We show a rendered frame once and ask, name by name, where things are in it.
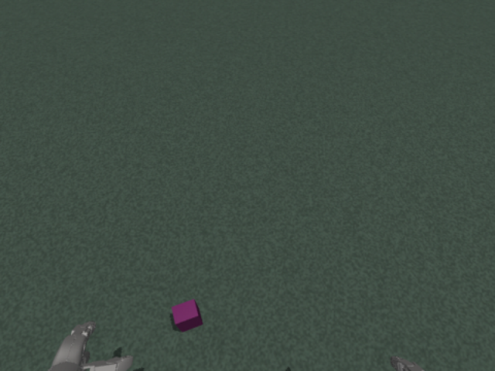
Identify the right robot hand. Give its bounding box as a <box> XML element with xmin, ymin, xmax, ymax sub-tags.
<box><xmin>391</xmin><ymin>356</ymin><xmax>424</xmax><ymax>371</ymax></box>

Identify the carton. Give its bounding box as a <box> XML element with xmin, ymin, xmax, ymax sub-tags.
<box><xmin>172</xmin><ymin>299</ymin><xmax>203</xmax><ymax>332</ymax></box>

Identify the left robot hand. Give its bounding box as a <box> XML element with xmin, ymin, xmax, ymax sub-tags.
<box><xmin>51</xmin><ymin>321</ymin><xmax>133</xmax><ymax>371</ymax></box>

